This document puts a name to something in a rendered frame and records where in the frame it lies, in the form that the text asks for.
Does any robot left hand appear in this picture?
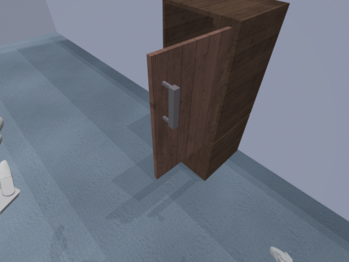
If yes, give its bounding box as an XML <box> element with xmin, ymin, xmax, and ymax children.
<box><xmin>0</xmin><ymin>117</ymin><xmax>20</xmax><ymax>215</ymax></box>

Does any cupboard door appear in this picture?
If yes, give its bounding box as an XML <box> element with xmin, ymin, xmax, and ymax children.
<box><xmin>147</xmin><ymin>26</ymin><xmax>232</xmax><ymax>179</ymax></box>

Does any robot right hand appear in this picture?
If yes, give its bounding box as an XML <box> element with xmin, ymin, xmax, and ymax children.
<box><xmin>270</xmin><ymin>247</ymin><xmax>293</xmax><ymax>262</ymax></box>

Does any handle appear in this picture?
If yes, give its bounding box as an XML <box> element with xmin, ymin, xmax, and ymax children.
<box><xmin>162</xmin><ymin>81</ymin><xmax>180</xmax><ymax>129</ymax></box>

